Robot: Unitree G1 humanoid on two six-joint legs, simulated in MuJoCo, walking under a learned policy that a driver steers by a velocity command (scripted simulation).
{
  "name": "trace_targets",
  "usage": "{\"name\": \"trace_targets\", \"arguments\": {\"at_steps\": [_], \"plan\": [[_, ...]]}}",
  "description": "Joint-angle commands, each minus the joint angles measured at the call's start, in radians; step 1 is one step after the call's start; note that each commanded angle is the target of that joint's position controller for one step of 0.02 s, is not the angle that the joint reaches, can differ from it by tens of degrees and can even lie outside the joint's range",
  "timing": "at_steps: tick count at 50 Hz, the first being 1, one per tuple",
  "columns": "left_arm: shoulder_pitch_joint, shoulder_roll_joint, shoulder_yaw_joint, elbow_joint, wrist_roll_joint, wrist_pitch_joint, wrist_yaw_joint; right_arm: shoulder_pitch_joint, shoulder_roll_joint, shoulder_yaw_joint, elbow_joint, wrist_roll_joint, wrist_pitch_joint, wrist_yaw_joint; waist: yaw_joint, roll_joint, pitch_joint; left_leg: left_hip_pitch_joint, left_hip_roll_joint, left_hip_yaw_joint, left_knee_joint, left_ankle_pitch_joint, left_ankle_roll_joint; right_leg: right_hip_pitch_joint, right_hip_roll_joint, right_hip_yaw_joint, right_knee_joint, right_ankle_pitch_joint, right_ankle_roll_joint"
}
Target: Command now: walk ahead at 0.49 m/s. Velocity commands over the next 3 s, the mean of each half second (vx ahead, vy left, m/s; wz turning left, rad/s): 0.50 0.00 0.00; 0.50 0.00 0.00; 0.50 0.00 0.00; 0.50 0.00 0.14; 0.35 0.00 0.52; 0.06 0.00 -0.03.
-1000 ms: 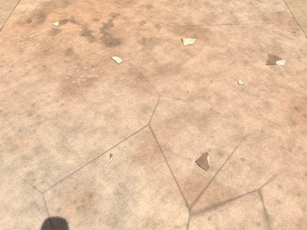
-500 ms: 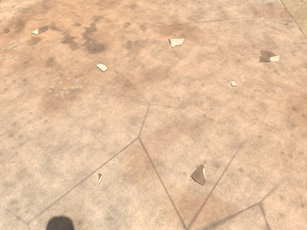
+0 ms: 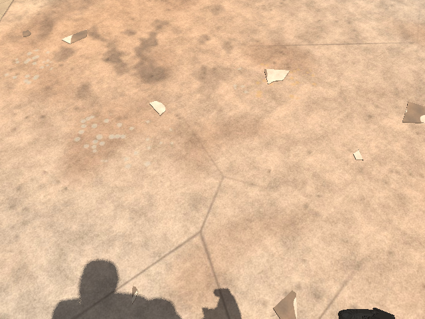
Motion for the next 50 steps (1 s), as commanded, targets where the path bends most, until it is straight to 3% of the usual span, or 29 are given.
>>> {"name": "trace_targets", "arguments": {"at_steps": [1,2,3,4,5,6,7,8,10,12,14,18,23,26,28,29,30,31,32,33,34,35,36,37,38,41,45,50], "plan": [[-0.007,0.174,0.033,-0.019,0.010,-0.005,0.018,0.153,-0.127,-0.039,0.007,0.003,-0.019,-0.024,-0.133,-0.113,-0.072,0.259,-0.073,0.006,-0.038,-0.081,0.056,-0.052,-0.291,0.050,0.288,1.275,0.005],[-0.032,0.191,0.038,-0.021,0.009,0.001,0.017,0.302,-0.143,-0.050,0.058,0.003,-0.026,-0.033,-0.197,-0.108,-0.138,0.421,-0.069,-0.010,-0.106,-0.060,0.078,-0.091,-0.280,0.041,0.465,1.226,0.005],[-0.055,0.181,0.033,-0.038,0.003,0.000,0.010,0.451,-0.183,-0.067,0.094,-0.015,-0.031,-0.046,-0.261,-0.068,-0.221,0.655,0.048,-0.130,-0.128,-0.128,0.123,-0.260,-0.248,0.027,0.704,0.962,-0.002],[0.001,0.090,0.017,-0.061,-0.007,0.000,0.001,0.525,-0.262,-0.086,0.100,-0.037,-0.031,-0.050,-0.220,0.107,-0.317,0.865,0.324,-0.513,-0.145,-0.216,0.215,-0.531,-0.106,-0.042,1.075,0.232,0.014],[0.068,0.118,0.031,-0.046,-0.009,0.006,-0.005,0.468,-0.238,-0.086,0.104,-0.010,-0.022,-0.034,-0.161,0.140,-0.321,0.894,0.421,-0.865,-0.304,-0.319,0.324,-0.767,-0.007,0.035,1.274,-0.157,0.013],[-0.039,0.166,0.041,-0.072,0.008,0.007,-0.003,0.351,-0.182,-0.076,0.087,0.016,-0.022,-0.027,-0.127,0.031,-0.145,0.735,0.376,-0.723,-0.368,-0.419,0.280,-0.836,-0.092,0.070,1.235,-0.043,-0.004],[-0.114,0.165,0.043,-0.090,0.011,0.003,-0.010,0.285,-0.126,-0.063,0.077,0.018,-0.030,-0.021,-0.109,-0.008,-0.051,0.587,0.338,-0.609,-0.417,-0.372,0.251,-0.813,-0.122,0.060,1.181,0.025,-0.004],[-0.132,0.144,0.043,-0.089,0.013,0.007,-0.014,0.268,-0.090,-0.052,0.087,0.009,-0.040,-0.019,-0.072,-0.048,-0.002,0.486,0.296,-0.522,-0.444,-0.273,0.214,-0.767,-0.152,0.059,1.124,0.051,0.001],[-0.106,0.095,0.034,-0.080,0.027,0.032,-0.026,0.300,-0.062,-0.039,0.122,0.007,-0.059,-0.027,-0.027,-0.027,-0.002,0.388,0.234,-0.390,-0.469,-0.123,0.168,-0.677,-0.182,0.052,1.042,0.067,0.026],[-0.135,0.082,0.034,-0.091,0.028,0.044,-0.035,0.355,-0.087,-0.042,0.153,0.011,-0.076,-0.027,-0.020,-0.009,0.003,0.371,0.212,-0.319,-0.485,-0.018,0.163,-0.693,-0.195,0.024,0.991,0.097,0.045],[-0.233,0.093,0.035,-0.125,0.026,0.052,-0.039,0.392,-0.112,-0.045,0.170,0.012,-0.079,-0.026,-0.031,0.003,0.026,0.381,0.192,-0.269,-0.511,0.014,0.150,-0.767,-0.217,-0.001,0.915,0.178,0.062],[-0.418,0.094,0.030,-0.181,0.014,0.053,-0.041,0.474,-0.108,-0.036,0.194,0.016,-0.074,-0.026,-0.082,0.018,0.038,0.450,0.152,-0.199,-0.501,0.169,0.097,-0.825,-0.214,-0.048,0.700,0.333,0.084],[-0.575,0.088,0.021,-0.222,0.008,0.051,-0.040,0.573,-0.111,-0.028,0.227,0.006,-0.069,-0.039,-0.138,0.045,0.036,0.612,0.172,-0.184,-0.456,0.279,0.084,-0.831,-0.171,-0.080,0.514,0.374,0.076],[-0.624,0.101,0.024,-0.247,0.008,0.042,-0.039,0.589,-0.125,-0.031,0.242,-0.006,-0.063,-0.049,-0.136,0.051,0.044,0.719,0.219,-0.194,-0.401,0.370,0.104,-0.833,-0.153,-0.078,0.451,0.286,0.048],[-0.562,0.114,0.032,-0.233,0.009,0.032,-0.033,0.553,-0.138,-0.034,0.243,-0.008,-0.062,-0.055,-0.090,0.059,0.019,0.728,0.229,-0.173,-0.313,0.564,0.089,-0.713,-0.115,-0.091,0.396,0.201,0.014],[-0.466,0.129,0.041,-0.202,0.010,0.026,-0.026,0.538,-0.148,-0.036,0.244,-0.007,-0.060,-0.056,-0.049,0.065,-0.028,0.719,0.222,-0.162,-0.210,0.684,0.077,-0.588,-0.081,-0.101,0.368,0.174,-0.006],[-0.297,0.151,0.056,-0.143,0.016,0.017,-0.017,0.518,-0.150,-0.036,0.242,-0.001,-0.058,-0.054,0.024,0.041,-0.112,0.665,0.190,-0.130,-0.032,0.687,0.058,-0.384,-0.061,-0.109,0.302,0.216,-0.034],[-0.116,0.214,0.078,-0.097,0.040,0.008,-0.004,0.503,-0.131,-0.028,0.216,0.009,-0.062,-0.051,0.090,-0.002,-0.224,0.464,0.154,-0.107,0.217,0.427,0.041,-0.107,-0.206,0.043,0.304,0.169,-0.083],[-0.019,0.318,0.106,-0.087,0.059,0.010,-0.002,0.606,-0.024,-0.007,0.191,0.048,-0.062,-0.040,0.060,-0.223,-0.371,0.096,-0.020,-0.027,0.624,-0.224,-0.013,0.189,-0.520,0.524,0.248,0.100,-0.224],[-0.066,0.272,0.101,-0.083,0.016,0.024,-0.015,0.584,-0.120,-0.036,0.209,0.022,-0.060,-0.043,0.050,-0.129,-0.358,-0.010,-0.039,-0.156,0.733,-0.460,0.004,0.133,-0.524,0.675,0.144,0.093,-0.242],[-0.182,0.223,0.087,-0.093,-0.001,0.025,-0.019,0.489,-0.127,-0.044,0.177,0.013,-0.060,-0.041,-0.002,-0.095,-0.183,-0.060,0.022,-0.172,0.722,-0.366,0.010,-0.019,-0.479,0.501,0.119,0.074,-0.205],[-0.250,0.163,0.074,-0.101,-0.002,0.018,-0.025,0.431,-0.109,-0.041,0.162,0.008,-0.064,-0.036,-0.023,-0.053,-0.097,-0.037,0.056,-0.168,0.667,-0.295,0.007,-0.157,-0.435,0.391,0.076,0.152,-0.175],[-0.275,0.131,0.064,-0.096,0.001,0.010,-0.024,0.410,-0.093,-0.043,0.160,0.001,-0.056,-0.033,-0.054,-0.050,-0.054,0.003,0.083,-0.164,0.611,-0.262,0.003,-0.244,-0.385,0.304,0.049,0.210,-0.136],[-0.273,0.098,0.054,-0.079,-0.001,0.005,-0.020,0.425,-0.075,-0.040,0.163,-0.014,-0.042,-0.027,-0.084,-0.067,-0.037,0.054,0.098,-0.159,0.568,-0.246,-0.009,-0.312,-0.346,0.236,0.028,0.266,-0.108],[-0.251,0.090,0.050,-0.064,0.000,-0.002,-0.018,0.439,-0.053,-0.038,0.169,-0.018,-0.029,-0.019,-0.096,-0.074,-0.042,0.084,0.098,-0.150,0.549,-0.236,-0.018,-0.336,-0.330,0.196,0.017,0.312,-0.101],[-0.178,0.128,0.056,-0.025,-0.004,-0.017,-0.015,0.374,-0.049,-0.041,0.142,-0.020,-0.010,-0.007,-0.107,-0.073,-0.020,0.031,0.111,-0.120,0.489,-0.171,-0.040,-0.348,-0.306,0.129,-0.015,0.392,-0.104],[-0.104,0.127,0.048,-0.002,-0.003,-0.014,-0.015,0.182,-0.061,-0.039,0.075,-0.011,-0.005,-0.004,-0.070,-0.075,0.026,-0.067,0.125,-0.087,0.305,-0.027,-0.065,-0.313,-0.278,0.080,-0.044,0.441,-0.091],[-0.008,0.135,0.044,0.030,0.001,-0.013,-0.007,0.016,-0.050,-0.025,0.026,-0.001,-0.010,-0.005,-0.020,-0.085,0.037,-0.042,0.088,-0.047,0.081,0.054,-0.058,-0.208,-0.285,0.049,-0.029,0.524,-0.079]]}}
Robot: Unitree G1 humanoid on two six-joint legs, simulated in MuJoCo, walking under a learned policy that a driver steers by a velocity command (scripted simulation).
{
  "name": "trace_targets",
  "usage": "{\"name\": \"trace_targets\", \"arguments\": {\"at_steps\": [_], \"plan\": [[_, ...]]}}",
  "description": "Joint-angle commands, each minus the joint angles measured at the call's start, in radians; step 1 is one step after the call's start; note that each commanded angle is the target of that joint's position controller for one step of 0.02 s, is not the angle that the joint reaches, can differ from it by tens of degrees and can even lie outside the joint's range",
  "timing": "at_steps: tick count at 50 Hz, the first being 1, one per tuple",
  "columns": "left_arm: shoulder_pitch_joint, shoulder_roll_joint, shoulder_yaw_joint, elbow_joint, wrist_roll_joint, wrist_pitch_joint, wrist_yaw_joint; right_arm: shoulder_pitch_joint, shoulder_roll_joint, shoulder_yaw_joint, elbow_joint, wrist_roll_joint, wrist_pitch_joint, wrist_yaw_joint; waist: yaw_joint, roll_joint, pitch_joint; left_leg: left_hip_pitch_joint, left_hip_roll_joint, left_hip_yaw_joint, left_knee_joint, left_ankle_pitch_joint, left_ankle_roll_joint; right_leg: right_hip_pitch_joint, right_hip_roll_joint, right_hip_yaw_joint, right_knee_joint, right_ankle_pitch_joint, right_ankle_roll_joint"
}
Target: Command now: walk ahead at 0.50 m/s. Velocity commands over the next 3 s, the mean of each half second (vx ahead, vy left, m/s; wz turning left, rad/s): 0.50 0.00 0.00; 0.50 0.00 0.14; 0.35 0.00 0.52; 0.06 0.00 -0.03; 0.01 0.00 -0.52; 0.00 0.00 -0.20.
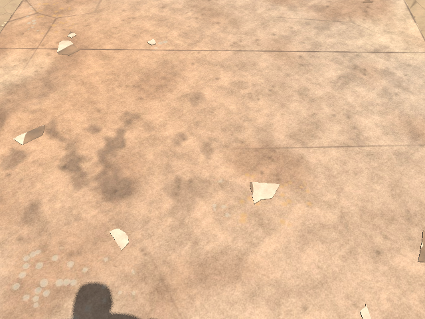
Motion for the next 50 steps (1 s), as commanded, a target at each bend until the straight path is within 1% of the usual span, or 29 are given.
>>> {"name": "trace_targets", "arguments": {"at_steps": [1,3,5,7,8,9,10,11,12,13,15,16,18,21,26,31,33,34,35,36,37,38,39,40,41,43,45,47,50], "plan": [[0.068,0.129,0.018,-0.018,0.005,-0.009,0.010,-0.119,-0.037,0.001,-0.080,0.004,-0.012,-0.001,0.006,-0.103,0.073,-0.007,-0.035,0.041,-0.093,0.029,0.009,-0.013,-0.282,0.137,-0.055,0.409,-0.102],[0.087,0.134,0.020,-0.005,0.012,-0.005,0.017,-0.156,-0.047,-0.001,-0.099,0.003,-0.018,-0.002,0.010,-0.102,0.083,-0.019,-0.042,0.039,-0.133,-0.015,0.027,0.058,-0.310,0.142,-0.026,0.457,-0.110],[0.076,0.144,0.024,0.002,0.017,-0.001,0.024,-0.149,-0.055,-0.005,-0.106,0.003,-0.026,-0.004,-0.007,-0.101,0.079,0.022,-0.061,0.045,-0.176,-0.087,0.054,0.104,-0.327,0.135,0.028,0.563,-0.104],[0.042,0.160,0.028,0.001,0.018,0.001,0.026,-0.019,-0.072,-0.019,-0.067,0.003,-0.038,-0.015,-0.069,-0.110,0.013,0.221,-0.120,0.072,-0.229,-0.153,0.090,0.094,-0.314,0.104,0.187,0.815,-0.079],[0.023,0.160,0.028,-0.001,0.013,0.004,0.023,0.143,-0.090,-0.032,-0.010,-0.002,-0.047,-0.024,-0.137,-0.083,-0.069,0.419,-0.147,0.086,-0.292,-0.113,0.115,0.044,-0.277,0.071,0.367,0.838,-0.059],[0.012,0.141,0.019,-0.024,0.003,0.002,0.020,0.326,-0.153,-0.054,0.036,-0.025,-0.057,-0.036,-0.200,-0.036,-0.181,0.692,-0.009,-0.064,-0.296,-0.155,0.164,-0.149,-0.238,0.046,0.618,0.600,-0.040],[0.108,0.043,0.000,-0.050,-0.037,0.002,0.009,0.430,-0.259,-0.082,0.045,-0.043,-0.054,-0.038,-0.175,0.178,-0.320,0.982,0.300,-0.547,-0.372,-0.250,0.300,-0.512,-0.062,-0.026,1.027,-0.026,0.014],[0.077,0.130,0.027,-0.038,-0.009,0.004,0.009,0.369,-0.228,-0.078,0.043,-0.001,-0.039,-0.027,-0.158,0.086,-0.307,0.925,0.310,-0.705,-0.479,-0.263,0.312,-0.621,-0.041,0.110,1.137,-0.282,-0.002],[-0.015,0.134,0.034,-0.067,-0.001,0.006,0.007,0.250,-0.180,-0.064,0.029,0.014,-0.036,-0.024,-0.107,0.041,-0.140,0.777,0.270,-0.530,-0.495,-0.296,0.275,-0.674,-0.105,0.128,1.136,-0.192,-0.009],[-0.070,0.118,0.030,-0.080,0.003,0.002,0.003,0.183,-0.116,-0.048,0.018,0.015,-0.043,-0.018,-0.086,-0.005,-0.057,0.639,0.225,-0.419,-0.539,-0.229,0.243,-0.650,-0.140,0.126,1.079,-0.118,-0.007],[-0.070,0.082,0.030,-0.075,0.023,0.023,-0.005,0.159,-0.052,-0.028,0.037,0.016,-0.056,-0.023,-0.026,0.015,0.003,0.483,0.134,-0.262,-0.588,-0.114,0.176,-0.556,-0.184,0.117,0.975,-0.064,0.010],[-0.056,0.064,0.028,-0.069,0.028,0.036,-0.012,0.182,-0.043,-0.023,0.051,0.014,-0.063,-0.026,-0.015,0.021,-0.003,0.461,0.117,-0.221,-0.596,-0.063,0.170,-0.525,-0.184,0.108,0.958,-0.052,0.020],[-0.085,0.063,0.030,-0.083,0.029,0.050,-0.020,0.239,-0.069,-0.027,0.076,0.016,-0.076,-0.029,-0.005,0.018,0.002,0.458,0.101,-0.174,-0.610,0.025,0.176,-0.548,-0.188,0.088,0.924,-0.018,0.035],[-0.221,0.076,0.032,-0.131,0.026,0.061,-0.024,0.297,-0.088,-0.027,0.094,0.015,-0.077,-0.030,-0.024,0.018,0.042,0.483,0.086,-0.138,-0.646,0.034,0.177,-0.653,-0.211,0.067,0.820,0.084,0.059],[-0.416,0.065,0.019,-0.196,0.012,0.057,-0.026,0.387,-0.083,-0.018,0.116,0.014,-0.074,-0.033,-0.073,0.022,0.065,0.559,0.070,-0.090,-0.647,0.132,0.162,-0.672,-0.190,0.029,0.565,0.210,0.072],[-0.530,0.078,0.016,-0.242,0.010,0.047,-0.024,0.460,-0.092,-0.019,0.147,0.002,-0.068,-0.045,-0.103,0.029,0.083,0.716,0.115,-0.084,-0.593,0.247,0.172,-0.680,-0.158,0.012,0.432,0.174,0.039],[-0.524,0.087,0.020,-0.249,0.010,0.038,-0.022,0.449,-0.102,-0.023,0.153,-0.003,-0.065,-0.051,-0.086,0.030,0.080,0.758,0.133,-0.076,-0.541,0.353,0.164,-0.638,-0.140,0.006,0.390,0.105,0.011],[-0.484,0.093,0.025,-0.240,0.010,0.033,-0.018,0.429,-0.109,-0.025,0.152,-0.004,-0.065,-0.053,-0.062,0.034,0.061,0.757,0.131,-0.061,-0.486,0.475,0.152,-0.564,-0.116,-0.006,0.364,0.066,-0.007],[-0.400,0.105,0.034,-0.214,0.010,0.027,-0.012,0.414,-0.119,-0.028,0.152,-0.005,-0.063,-0.054,-0.026,0.039,0.018,0.749,0.122,-0.047,-0.387,0.607,0.139,-0.448,-0.081,-0.021,0.339,0.038,-0.025],[-0.239,0.121,0.046,-0.158,0.016,0.018,-0.003,0.395,-0.120,-0.028,0.150,0.000,-0.059,-0.051,0.043,0.011,-0.061,0.706,0.085,-0.013,-0.208,0.638,0.119,-0.256,-0.051,-0.038,0.272,0.079,-0.049],[-0.059,0.183,0.068,-0.113,0.040,0.006,0.008,0.392,-0.093,-0.017,0.128,0.012,-0.061,-0.046,0.101,-0.042,-0.172,0.507,0.043,0.002,0.044,0.405,0.100,0.026,-0.185,0.110,0.262,0.041,-0.095],[0.044,0.296,0.096,-0.107,0.058,0.007,0.011,0.489,0.011,0.005,0.101,0.056,-0.060,-0.035,0.080,-0.258,-0.318,0.144,-0.130,0.075,0.450,-0.219,0.048,0.322,-0.507,0.586,0.183,-0.063,-0.221],[-0.027,0.264,0.092,-0.117,0.021,0.023,0.002,0.461,-0.080,-0.023,0.115,0.031,-0.055,-0.040,0.061,-0.158,-0.307,0.051,-0.148,-0.066,0.565,-0.469,0.066,0.247,-0.526,0.724,0.082,-0.088,-0.225],[-0.147,0.206,0.074,-0.134,0.007,0.024,-0.001,0.372,-0.091,-0.031,0.090,0.022,-0.051,-0.039,0.012,-0.104,-0.145,0.015,-0.085,-0.089,0.563,-0.381,0.074,0.092,-0.486,0.549,0.062,-0.127,-0.183],[-0.215,0.140,0.057,-0.144,0.007,0.016,-0.006,0.327,-0.070,-0.028,0.081,0.019,-0.053,-0.034,-0.009,-0.065,-0.058,0.039,-0.047,-0.089,0.506,-0.306,0.073,-0.045,-0.443,0.428,0.013,-0.077,-0.145],[-0.235,0.080,0.038,-0.126,0.005,0.002,0.003,0.332,-0.038,-0.030,0.088,-0.003,-0.029,-0.025,-0.060,-0.096,0.007,0.115,-0.010,-0.083,0.423,-0.251,0.061,-0.184,-0.361,0.251,-0.033,0.033,-0.068],[-0.185,0.082,0.036,-0.105,0.005,-0.014,0.009,0.336,-0.016,-0.032,0.085,-0.009,-0.006,-0.013,-0.075,-0.099,0.003,0.128,-0.011,-0.071,0.415,-0.220,0.052,-0.202,-0.345,0.169,-0.045,0.139,-0.058],[-0.153,0.108,0.041,-0.094,0.002,-0.024,0.012,0.274,-0.014,-0.034,0.057,-0.007,0.009,-0.007,-0.080,-0.094,0.020,0.058,0.000,-0.061,0.391,-0.160,0.044,-0.185,-0.338,0.100,-0.058,0.201,-0.052],[-0.104,0.107,0.038,-0.084,0.006,-0.027,0.016,0.158,-0.019,-0.034,0.011,-0.003,0.015,0.001,-0.064,-0.095,0.047,-0.038,0.008,-0.044,0.301,-0.055,0.033,-0.149,-0.324,0.024,-0.069,0.257,-0.042]]}}
Over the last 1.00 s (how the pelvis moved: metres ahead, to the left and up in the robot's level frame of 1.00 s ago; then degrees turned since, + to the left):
0.54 -0.05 0.02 0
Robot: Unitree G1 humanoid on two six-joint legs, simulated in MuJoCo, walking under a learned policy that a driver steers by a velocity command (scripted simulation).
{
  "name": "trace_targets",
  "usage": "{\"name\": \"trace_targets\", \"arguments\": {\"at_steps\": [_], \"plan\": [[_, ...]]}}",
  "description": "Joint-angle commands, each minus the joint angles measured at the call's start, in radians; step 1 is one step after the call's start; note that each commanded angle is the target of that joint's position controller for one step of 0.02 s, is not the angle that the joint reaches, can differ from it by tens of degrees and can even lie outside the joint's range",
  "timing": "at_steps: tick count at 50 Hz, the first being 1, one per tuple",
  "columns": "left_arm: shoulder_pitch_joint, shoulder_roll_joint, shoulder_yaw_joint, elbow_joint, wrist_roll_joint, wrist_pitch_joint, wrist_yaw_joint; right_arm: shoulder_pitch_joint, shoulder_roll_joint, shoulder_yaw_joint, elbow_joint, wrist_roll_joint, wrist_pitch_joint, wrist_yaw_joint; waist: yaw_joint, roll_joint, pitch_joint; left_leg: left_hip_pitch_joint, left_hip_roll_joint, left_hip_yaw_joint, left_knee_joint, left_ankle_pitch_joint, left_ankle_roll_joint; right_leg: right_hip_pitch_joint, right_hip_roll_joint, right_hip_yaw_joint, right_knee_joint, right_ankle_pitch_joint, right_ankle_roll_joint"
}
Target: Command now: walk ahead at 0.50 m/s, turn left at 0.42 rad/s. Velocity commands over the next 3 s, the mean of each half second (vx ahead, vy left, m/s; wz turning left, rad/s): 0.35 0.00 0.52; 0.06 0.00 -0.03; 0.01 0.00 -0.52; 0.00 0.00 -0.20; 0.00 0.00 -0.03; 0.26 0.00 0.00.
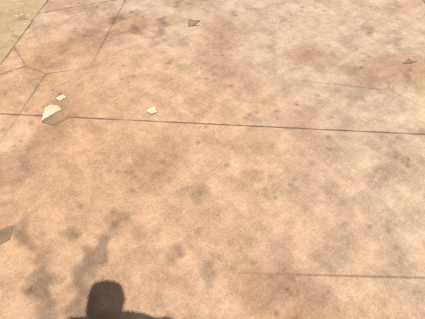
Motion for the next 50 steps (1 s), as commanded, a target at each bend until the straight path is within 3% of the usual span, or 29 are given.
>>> {"name": "trace_targets", "arguments": {"at_steps": [1,5,9,10,12,13,14,15,16,17,18,19,20,21,23,26,29,35,38,41,43,44,45,46,47,48,49,50], "plan": [[0.032,0.086,0.009,-0.037,0.000,-0.019,0.006,-0.033,-0.011,0.001,-0.061,0.002,0.005,0.011,-0.011,-0.097,0.050,-0.078,0.018,0.012,-0.079,0.113,-0.012,-0.026,-0.270,0.112,-0.168,0.259,-0.045],[0.081,0.099,0.007,-0.023,-0.001,-0.018,0.018,-0.172,0.006,0.017,-0.115,0.003,0.000,0.021,0.019,-0.100,0.069,-0.046,-0.005,0.088,-0.309,0.185,-0.007,0.035,-0.273,0.032,-0.154,0.373,-0.035],[0.137,0.120,0.011,0.001,0.004,-0.003,0.031,-0.245,-0.007,0.018,-0.159,-0.003,-0.002,0.026,0.032,-0.101,0.076,-0.026,-0.038,0.147,-0.423,0.103,0.037,0.173,-0.311,-0.022,-0.083,0.552,-0.035],[0.123,0.126,0.013,-0.001,0.006,0.002,0.035,-0.226,-0.010,0.015,-0.157,-0.006,-0.003,0.024,0.014,-0.106,0.072,0.014,-0.065,0.168,-0.443,0.066,0.053,0.188,-0.311,-0.046,-0.021,0.725,-0.030],[0.097,0.156,0.023,-0.010,0.006,0.016,0.044,-0.109,-0.030,0.004,-0.125,-0.014,-0.008,0.016,-0.034,-0.137,0.003,0.149,-0.143,0.207,-0.458,-0.014,0.090,0.202,-0.305,-0.073,0.186,1.028,-0.018],[0.085,0.170,0.028,-0.018,0.003,0.024,0.045,-0.010,-0.050,-0.007,-0.096,-0.018,-0.017,0.012,-0.068,-0.142,-0.058,0.260,-0.172,0.197,-0.504,-0.008,0.112,0.178,-0.302,-0.072,0.353,1.021,-0.012],[0.065,0.177,0.031,-0.030,-0.007,0.029,0.039,0.105,-0.084,-0.024,-0.064,-0.028,-0.031,0.004,-0.130,-0.107,-0.127,0.440,-0.172,0.157,-0.622,0.117,0.143,0.082,-0.280,-0.082,0.587,0.834,0.020],[0.072,0.131,0.022,-0.070,-0.014,0.027,0.032,0.158,-0.188,-0.051,-0.059,-0.032,-0.039,-0.007,-0.127,0.023,-0.221,0.686,0.052,-0.088,-0.586,0.439,0.203,-0.170,-0.201,-0.078,0.905,0.176,0.060],[0.136,0.084,0.014,-0.131,-0.037,0.032,0.023,0.125,-0.288,-0.075,-0.096,-0.008,-0.024,-0.012,-0.065,0.178,-0.368,0.939,0.327,-0.554,-0.602,0.860,0.418,-0.498,-0.005,0.051,1.248,-0.459,0.107],[0.031,0.135,0.021,-0.143,-0.015,0.032,0.021,0.135,-0.266,-0.072,-0.107,0.021,-0.004,-0.023,-0.092,-0.025,-0.345,0.851,0.288,-0.444,-0.649,0.855,0.388,-0.542,-0.071,0.195,1.230,-0.346,0.104],[-0.025,0.113,0.015,-0.167,-0.022,0.028,0.020,0.056,-0.217,-0.058,-0.114,0.027,0.000,-0.030,-0.067,-0.018,-0.215,0.717,0.253,-0.346,-0.685,0.790,0.351,-0.560,-0.101,0.201,1.172,-0.262,0.103],[-0.029,0.114,0.017,-0.158,-0.013,0.029,0.022,0.000,-0.161,-0.043,-0.120,0.030,0.002,-0.031,-0.025,-0.069,-0.111,0.583,0.190,-0.276,-0.728,0.736,0.290,-0.532,-0.128,0.203,1.074,-0.221,0.106],[-0.031,0.123,0.022,-0.163,0.009,0.045,0.023,-0.025,-0.133,-0.035,-0.125,0.039,0.003,-0.036,0.001,-0.064,-0.074,0.498,0.140,-0.226,-0.747,0.703,0.253,-0.495,-0.141,0.211,1.007,-0.204,0.113],[-0.005,0.116,0.023,-0.160,0.024,0.068,0.023,-0.036,-0.116,-0.027,-0.130,0.038,0.001,-0.037,0.022,-0.050,-0.075,0.438,0.107,-0.194,-0.757,0.700,0.230,-0.440,-0.142,0.210,0.964,-0.191,0.121],[0.010,0.098,0.020,-0.169,0.021,0.100,0.021,-0.022,-0.147,-0.031,-0.135,0.024,-0.010,-0.031,0.040,-0.041,-0.104,0.412,0.073,-0.173,-0.749,0.759,0.216,-0.417,-0.125,0.203,0.911,-0.168,0.134],[-0.042,0.109,0.020,-0.200,0.016,0.116,0.020,0.006,-0.181,-0.039,-0.147,0.019,-0.008,-0.030,0.026,-0.006,-0.133,0.423,0.049,-0.184,-0.745,0.713,0.186,-0.454,-0.124,0.206,0.839,-0.108,0.147],[-0.092,0.128,0.023,-0.216,0.012,0.129,0.021,0.035,-0.167,-0.032,-0.154,0.018,0.003,-0.036,0.003,0.024,-0.135,0.466,0.053,-0.203,-0.768,0.579,0.152,-0.499,-0.130,0.213,0.778,-0.061,0.149],[-0.137,0.103,0.006,-0.201,-0.001,0.141,0.016,0.052,-0.096,0.013,-0.128,-0.004,-0.001,-0.047,-0.020,0.037,-0.095,0.487,0.082,-0.165,-0.827,0.413,0.114,-0.378,-0.131,0.229,0.538,-0.049,0.115],[-0.141,0.118,0.004,-0.195,-0.008,0.140,0.016,0.029,-0.130,0.015,-0.122,-0.011,0.001,-0.054,-0.022,0.052,-0.067,0.463,0.095,-0.142,-0.797,0.406,0.127,-0.276,-0.084,0.207,0.442,-0.128,0.093],[-0.128,0.130,0.006,-0.203,-0.012,0.130,0.020,0.034,-0.173,0.002,-0.115,0.005,0.016,-0.066,-0.022,0.046,-0.052,0.524,0.135,-0.166,-0.718,0.475,0.153,-0.268,-0.056,0.183,0.356,-0.212,0.068],[-0.093,0.113,0.000,-0.197,-0.013,0.118,0.021,0.026,-0.190,-0.008,-0.113,0.015,0.026,-0.077,0.006,0.013,-0.046,0.527,0.127,-0.150,-0.652,0.480,0.122,-0.199,-0.050,0.180,0.176,-0.079,0.052],[-0.076,0.134,0.004,-0.194,-0.007,0.110,0.023,0.023,-0.190,-0.012,-0.120,0.016,0.025,-0.081,0.009,-0.011,-0.054,0.491,0.099,-0.133,-0.607,0.417,0.088,-0.138,-0.074,0.236,0.115,0.058,0.034],[-0.042,0.201,0.018,-0.194,0.007,0.101,0.025,0.019,-0.163,-0.009,-0.145,0.015,0.023,-0.082,-0.004,-0.110,-0.080,0.418,0.017,-0.066,-0.474,0.271,0.043,-0.073,-0.187,0.394,0.096,0.310,-0.006],[-0.042,0.279,0.042,-0.195,-0.006,0.103,0.017,0.012,-0.112,-0.004,-0.164,0.025,0.027,-0.081,-0.016,-0.250,-0.054,0.242,-0.154,0.055,-0.358,-0.134,-0.020,-0.010,-0.346,0.587,0.115,0.710,-0.140],[0.024,0.244,0.036,-0.186,-0.006,0.103,0.009,-0.043,-0.109,0.001,-0.173,0.013,0.040,-0.083,0.048,-0.257,-0.069,0.144,-0.189,0.028,-0.177,-0.449,-0.040,0.012,-0.433,0.694,0.055,0.774,-0.242],[0.020,0.243,0.040,-0.184,-0.006,0.104,0.009,-0.053,-0.109,-0.002,-0.174,0.011,0.047,-0.076,0.034,-0.176,-0.055,0.125,-0.166,-0.014,-0.052,-0.440,-0.052,-0.010,-0.391,0.638,0.040,0.685,-0.254],[-0.038,0.234,0.042,-0.196,-0.005,0.112,0.014,-0.061,-0.106,-0.003,-0.172,0.014,0.051,-0.069,0.008,-0.127,-0.036,0.110,-0.145,-0.032,-0.014,-0.382,-0.065,-0.040,-0.324,0.576,0.040,0.591,-0.221],[-0.078,0.223,0.041,-0.208,-0.007,0.120,0.019,-0.067,-0.119,-0.007,-0.178,0.015,0.053,-0.064,-0.009,-0.126,-0.020,0.093,-0.129,-0.037,-0.020,-0.329,-0.077,-0.053,-0.276,0.533,0.041,0.543,-0.182]]}}
Over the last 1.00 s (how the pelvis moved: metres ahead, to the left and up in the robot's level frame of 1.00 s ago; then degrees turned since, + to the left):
0.54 -0.01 0.00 6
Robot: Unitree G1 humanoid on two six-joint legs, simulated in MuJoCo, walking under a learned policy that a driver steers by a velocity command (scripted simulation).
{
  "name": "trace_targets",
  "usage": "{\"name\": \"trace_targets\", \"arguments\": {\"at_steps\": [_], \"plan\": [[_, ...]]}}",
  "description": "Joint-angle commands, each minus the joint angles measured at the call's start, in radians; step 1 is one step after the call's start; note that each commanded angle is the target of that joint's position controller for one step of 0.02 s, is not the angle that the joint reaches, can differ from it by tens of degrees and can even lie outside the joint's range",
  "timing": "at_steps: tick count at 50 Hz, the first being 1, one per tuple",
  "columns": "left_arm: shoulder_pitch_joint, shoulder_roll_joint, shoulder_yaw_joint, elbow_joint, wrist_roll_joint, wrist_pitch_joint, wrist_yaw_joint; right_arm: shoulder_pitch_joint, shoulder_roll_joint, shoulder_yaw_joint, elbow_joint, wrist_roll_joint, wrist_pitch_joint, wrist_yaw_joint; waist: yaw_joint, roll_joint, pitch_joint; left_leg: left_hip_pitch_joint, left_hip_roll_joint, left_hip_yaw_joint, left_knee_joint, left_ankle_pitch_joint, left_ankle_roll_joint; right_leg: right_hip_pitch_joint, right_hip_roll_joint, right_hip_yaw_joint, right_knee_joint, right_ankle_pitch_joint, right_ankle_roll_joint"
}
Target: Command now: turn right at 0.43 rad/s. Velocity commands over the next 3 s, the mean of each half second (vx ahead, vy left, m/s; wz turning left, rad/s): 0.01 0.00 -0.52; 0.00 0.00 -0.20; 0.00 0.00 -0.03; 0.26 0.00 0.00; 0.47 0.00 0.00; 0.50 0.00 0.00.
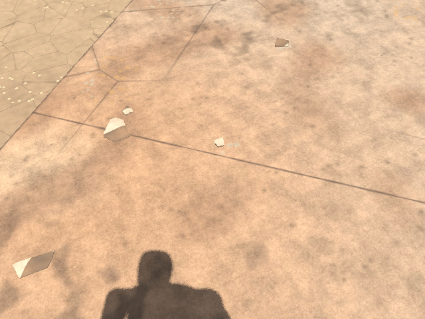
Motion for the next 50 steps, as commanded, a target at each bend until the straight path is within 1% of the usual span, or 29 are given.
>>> {"name": "trace_targets", "arguments": {"at_steps": [1,3,5,9,12,14,15,16,17,18,19,20,22,25,27,31,33,35,36,37,38,39,40,41,42,43,45,48,50], "plan": [[-0.022,0.170,0.048,-0.063,-0.005,0.006,0.009,0.010,-0.090,-0.024,-0.067,-0.003,0.002,0.010,-0.037,-0.127,-0.036,-0.148,0.046,-0.055,0.153,0.019,-0.045,0.104,-0.232,0.265,-0.147,0.585,-0.199],[-0.005,0.167,0.052,-0.068,-0.005,0.010,0.003,0.007,-0.082,-0.019,-0.072,-0.004,0.002,0.016,-0.021,-0.134,-0.076,-0.143,0.035,-0.032,0.101,0.035,-0.068,0.139,-0.199,0.250,-0.128,0.595,-0.187],[0.032,0.187,0.062,-0.063,-0.005,0.011,0.003,-0.019,-0.072,-0.012,-0.090,0.003,0.001,0.015,0.002,-0.140,-0.094,-0.146,0.038,-0.031,0.031,0.032,-0.078,0.169,-0.204,0.279,-0.115,0.585,-0.192],[0.022,0.218,0.076,-0.081,0.004,0.022,-0.003,-0.040,-0.084,-0.004,-0.123,0.010,-0.002,0.012,0.020,-0.170,-0.110,-0.075,0.032,-0.039,-0.096,0.041,-0.069,0.130,-0.201,0.349,-0.105,0.502,-0.183],[-0.035,0.231,0.082,-0.103,0.006,0.031,-0.015,0.002,-0.097,-0.003,-0.131,0.015,-0.011,0.010,0.001,-0.189,-0.110,0.036,0.013,-0.040,-0.224,0.054,-0.051,0.065,-0.180,0.402,-0.096,0.456,-0.150],[-0.098,0.229,0.082,-0.121,-0.003,0.037,-0.019,0.084,-0.094,-0.002,-0.116,0.012,-0.022,0.003,-0.054,-0.176,-0.104,0.183,0.005,-0.032,-0.447,0.176,-0.038,-0.012,-0.135,0.411,-0.061,0.355,-0.091],[-0.109,0.203,0.074,-0.132,-0.009,0.036,-0.018,0.114,-0.125,-0.010,-0.110,0.002,-0.030,-0.006,-0.064,-0.128,-0.095,0.277,0.066,-0.085,-0.581,0.222,-0.023,-0.096,-0.086,0.388,-0.014,0.196,-0.038],[-0.042,0.119,0.055,-0.139,-0.007,0.031,-0.018,0.110,-0.212,-0.024,-0.124,-0.014,-0.032,-0.016,-0.022,0.100,-0.101,0.354,0.323,-0.334,-0.692,0.158,0.032,-0.211,0.031,0.238,0.187,-0.120,0.020],[-0.028,0.147,0.062,-0.147,0.003,0.033,-0.006,0.041,-0.285,-0.038,-0.150,-0.016,-0.024,-0.007,-0.009,0.234,-0.064,0.233,0.483,-0.520,-0.703,0.284,0.153,-0.305,0.131,0.072,0.362,-0.348,0.040],[-0.028,0.208,0.074,-0.133,0.021,0.036,-0.006,0.037,-0.224,-0.026,-0.159,-0.019,-0.022,0.001,0.000,0.129,-0.045,0.179,0.481,-0.473,-0.679,0.365,0.202,-0.279,0.052,0.081,0.523,-0.326,0.040],[-0.023,0.208,0.080,-0.113,0.018,0.040,-0.015,-0.010,-0.159,-0.008,-0.170,-0.010,-0.023,0.004,0.023,0.073,-0.014,0.144,0.416,-0.365,-0.662,0.402,0.188,-0.268,0.038,0.079,0.588,-0.266,0.039],[-0.003,0.197,0.079,-0.098,0.014,0.046,-0.024,-0.050,-0.133,0.000,-0.183,-0.011,-0.022,0.006,0.040,0.071,-0.001,0.142,0.349,-0.258,-0.648,0.444,0.159,-0.264,0.032,0.060,0.634,-0.213,0.048],[0.005,0.185,0.073,-0.093,0.011,0.054,-0.046,-0.040,-0.134,-0.001,-0.188,-0.012,-0.026,-0.001,0.027,0.126,-0.024,0.209,0.291,-0.148,-0.617,0.571,0.146,-0.291,0.027,0.024,0.680,-0.159,0.075],[-0.065,0.165,0.060,-0.121,0.004,0.058,-0.055,0.062,-0.145,-0.008,-0.160,-0.010,-0.031,0.002,-0.029,0.113,-0.047,0.314,0.311,-0.130,-0.585,0.656,0.176,-0.317,0.025,0.015,0.605,-0.162,0.100],[-0.087,0.151,0.051,-0.130,0.003,0.062,-0.054,0.096,-0.155,-0.013,-0.144,-0.009,-0.033,0.005,-0.046,0.123,-0.057,0.352,0.334,-0.138,-0.572,0.667,0.193,-0.303,0.025,0.020,0.525,-0.185,0.100],[-0.100,0.121,0.027,-0.135,-0.003,0.063,-0.046,0.074,-0.167,-0.017,-0.135,-0.013,-0.033,0.024,-0.048,0.154,-0.068,0.291,0.331,-0.106,-0.545,0.675,0.191,-0.139,0.014,-0.033,0.298,-0.220,0.071],[-0.095,0.122,0.021,-0.135,-0.009,0.058,-0.038,0.079,-0.181,-0.021,-0.121,-0.014,-0.027,0.033,-0.049,0.171,-0.075,0.272,0.332,-0.107,-0.515,0.727,0.190,-0.069,0.020,-0.067,0.192,-0.210,0.054],[-0.044,0.106,0.011,-0.113,-0.007,0.046,-0.031,0.064,-0.185,-0.021,-0.110,-0.003,-0.017,0.037,-0.008,0.144,-0.077,0.229,0.310,-0.086,-0.457,0.723,0.154,0.054,0.022,-0.093,-0.054,-0.037,0.030],[-0.036,0.118,0.008,-0.107,0.004,0.034,-0.025,0.080,-0.174,-0.018,-0.099,0.000,-0.014,0.037,0.002,0.102,-0.076,0.163,0.295,-0.072,-0.429,0.644,0.100,0.153,-0.006,-0.048,-0.206,0.111,0.018],[-0.029,0.176,0.012,-0.112,0.025,0.018,-0.018,0.112,-0.121,-0.004,-0.109,-0.002,-0.015,0.042,-0.019,-0.053,-0.114,0.055,0.234,-0.018,-0.318,0.438,0.035,0.272,-0.175,0.161,-0.271,0.130,-0.006],[-0.087,0.245,0.019,-0.128,0.014,0.011,-0.015,0.112,-0.047,0.019,-0.134,0.005,-0.013,0.039,-0.046,-0.236,-0.067,-0.023,0.104,0.056,-0.311,0.032,-0.017,0.182,-0.371,0.343,-0.241,0.426,-0.110],[-0.074,0.193,0.010,-0.113,0.014,0.002,-0.011,0.071,-0.098,0.009,-0.113,0.003,0.005,0.026,0.005,-0.197,-0.059,0.047,0.126,-0.009,-0.197,-0.064,-0.021,0.102,-0.377,0.316,-0.222,0.408,-0.186],[-0.111,0.149,-0.007,-0.111,0.014,-0.004,-0.009,0.069,-0.111,0.003,-0.107,0.011,0.014,0.029,-0.020,-0.173,-0.033,0.038,0.117,-0.027,-0.159,-0.046,-0.018,0.089,-0.336,0.270,-0.230,0.380,-0.187],[-0.147,0.127,-0.018,-0.108,0.015,-0.005,-0.004,0.075,-0.112,0.001,-0.091,0.011,0.015,0.032,-0.036,-0.164,-0.015,0.038,0.117,-0.036,-0.159,-0.007,-0.020,0.080,-0.286,0.217,-0.233,0.356,-0.158],[-0.153,0.127,-0.021,-0.101,0.011,-0.009,0.003,0.084,-0.119,-0.004,-0.080,0.004,0.016,0.034,-0.043,-0.183,-0.009,0.034,0.112,-0.028,-0.160,0.029,-0.023,0.095,-0.253,0.183,-0.223,0.404,-0.136],[-0.144,0.129,-0.023,-0.091,0.007,-0.012,0.007,0.107,-0.115,-0.003,-0.061,-0.004,0.015,0.036,-0.045,-0.182,-0.029,0.048,0.106,-0.024,-0.158,0.046,-0.030,0.118,-0.232,0.152,-0.202,0.481,-0.130],[-0.126,0.128,-0.027,-0.071,0.003,-0.015,0.007,0.124,-0.090,0.005,-0.036,-0.004,0.014,0.035,-0.039,-0.152,-0.056,0.080,0.097,-0.016,-0.186,0.049,-0.043,0.137,-0.222,0.126,-0.173,0.540,-0.130],[-0.121,0.131,-0.029,-0.042,0.006,-0.013,0.008,0.107,-0.073,0.014,-0.015,0.006,0.014,0.025,-0.025,-0.157,-0.045,0.126,0.091,-0.004,-0.315,0.083,-0.048,0.121,-0.215,0.140,-0.156,0.459,-0.128],[-0.138,0.138,-0.026,-0.026,0.001,-0.010,0.010,0.134,-0.064,0.019,0.014,0.005,0.009,0.018,-0.049,-0.135,-0.043,0.219,0.094,0.003,-0.496,0.260,-0.043,0.080,-0.195,0.143,-0.140,0.362,-0.095]]}}
Over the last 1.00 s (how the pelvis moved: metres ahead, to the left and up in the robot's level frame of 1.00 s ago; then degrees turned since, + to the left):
0.29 0.03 -0.01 12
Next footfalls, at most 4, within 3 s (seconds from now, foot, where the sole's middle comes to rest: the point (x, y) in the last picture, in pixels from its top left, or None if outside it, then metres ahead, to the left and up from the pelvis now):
0.30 left None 0.05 0.12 -0.78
0.74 right None -0.05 -0.08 -0.78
1.04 left None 0.03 0.14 -0.78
2.28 left None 0.36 -0.06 -0.78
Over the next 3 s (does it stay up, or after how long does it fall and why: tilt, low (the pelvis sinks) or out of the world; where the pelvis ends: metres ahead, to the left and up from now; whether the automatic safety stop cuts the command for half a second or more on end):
stays up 0.55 -0.25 0.00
